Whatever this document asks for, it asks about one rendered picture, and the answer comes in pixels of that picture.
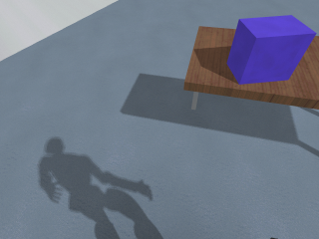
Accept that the table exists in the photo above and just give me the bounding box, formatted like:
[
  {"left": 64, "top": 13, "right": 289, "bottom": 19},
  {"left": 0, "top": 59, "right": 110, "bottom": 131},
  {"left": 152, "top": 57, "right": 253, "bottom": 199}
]
[{"left": 183, "top": 26, "right": 319, "bottom": 110}]

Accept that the carton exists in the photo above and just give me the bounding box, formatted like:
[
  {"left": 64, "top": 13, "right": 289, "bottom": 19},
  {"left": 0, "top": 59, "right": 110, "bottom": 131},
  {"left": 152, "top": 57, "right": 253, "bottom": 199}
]
[{"left": 226, "top": 15, "right": 317, "bottom": 85}]

